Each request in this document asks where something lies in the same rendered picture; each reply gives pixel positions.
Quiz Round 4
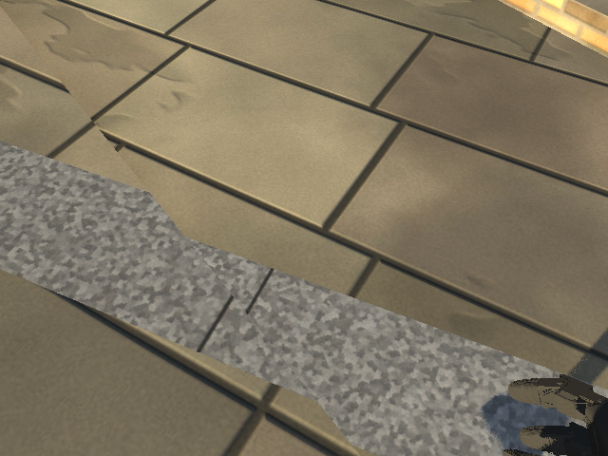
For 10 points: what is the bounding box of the right robot hand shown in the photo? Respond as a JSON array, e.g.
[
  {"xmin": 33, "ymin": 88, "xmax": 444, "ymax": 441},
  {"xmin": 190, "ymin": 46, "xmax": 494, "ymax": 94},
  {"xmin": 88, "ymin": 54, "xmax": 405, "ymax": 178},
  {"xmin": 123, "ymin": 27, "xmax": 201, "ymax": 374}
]
[{"xmin": 503, "ymin": 374, "xmax": 608, "ymax": 456}]

